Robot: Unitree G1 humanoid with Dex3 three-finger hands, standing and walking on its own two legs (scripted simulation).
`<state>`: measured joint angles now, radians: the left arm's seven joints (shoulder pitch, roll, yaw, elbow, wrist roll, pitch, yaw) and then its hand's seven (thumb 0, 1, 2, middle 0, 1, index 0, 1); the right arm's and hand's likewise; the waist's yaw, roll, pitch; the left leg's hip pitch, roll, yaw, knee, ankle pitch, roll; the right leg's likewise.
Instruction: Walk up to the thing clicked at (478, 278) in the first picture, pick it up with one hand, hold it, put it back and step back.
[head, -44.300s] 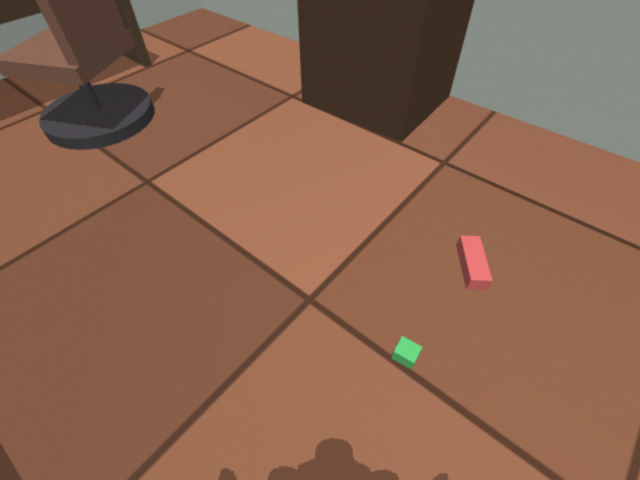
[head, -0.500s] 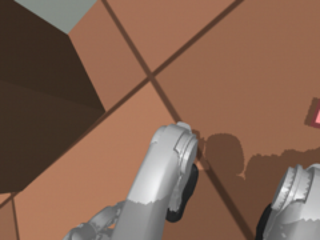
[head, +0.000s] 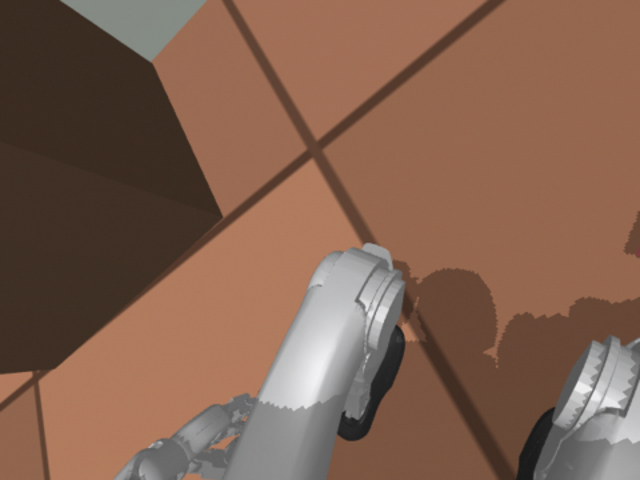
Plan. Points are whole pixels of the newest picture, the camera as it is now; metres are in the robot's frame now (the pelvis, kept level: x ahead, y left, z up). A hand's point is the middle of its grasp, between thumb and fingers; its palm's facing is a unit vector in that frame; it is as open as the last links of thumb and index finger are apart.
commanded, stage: close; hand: right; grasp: from above
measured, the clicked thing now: out of the picture +0.43 -0.32 -0.26
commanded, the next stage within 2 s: settle in 0.94 s
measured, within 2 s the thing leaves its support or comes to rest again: leaves its support in 1.32 s
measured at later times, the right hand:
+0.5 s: hand out of the picture +0.42 -0.30 -0.24, palm faces -0.43 +0.11 -0.90, open 11.4 cm
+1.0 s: hand out of the picture +0.43 -0.30 -0.23, palm faces -0.45 +0.16 -0.88, open 11.0 cm
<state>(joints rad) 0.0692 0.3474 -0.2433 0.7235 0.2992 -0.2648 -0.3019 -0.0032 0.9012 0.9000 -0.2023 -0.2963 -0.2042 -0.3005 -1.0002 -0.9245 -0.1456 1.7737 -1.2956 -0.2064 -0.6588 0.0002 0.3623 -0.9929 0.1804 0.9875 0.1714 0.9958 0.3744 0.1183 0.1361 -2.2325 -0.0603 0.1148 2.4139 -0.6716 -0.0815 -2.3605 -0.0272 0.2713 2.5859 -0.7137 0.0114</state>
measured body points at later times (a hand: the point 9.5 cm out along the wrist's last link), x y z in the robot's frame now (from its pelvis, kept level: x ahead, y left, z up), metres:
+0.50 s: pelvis +0.00 +0.00 +0.00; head +0.25 -0.13 +0.35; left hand +0.08 +0.25 -0.06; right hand +0.44 -0.30 -0.19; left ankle +0.12 +0.13 -0.26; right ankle +0.06 -0.13 -0.26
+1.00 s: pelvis +0.00 +0.00 +0.00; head +0.26 -0.12 +0.35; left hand +0.06 +0.26 -0.06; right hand +0.45 -0.31 -0.18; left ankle +0.12 +0.13 -0.26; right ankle +0.06 -0.13 -0.26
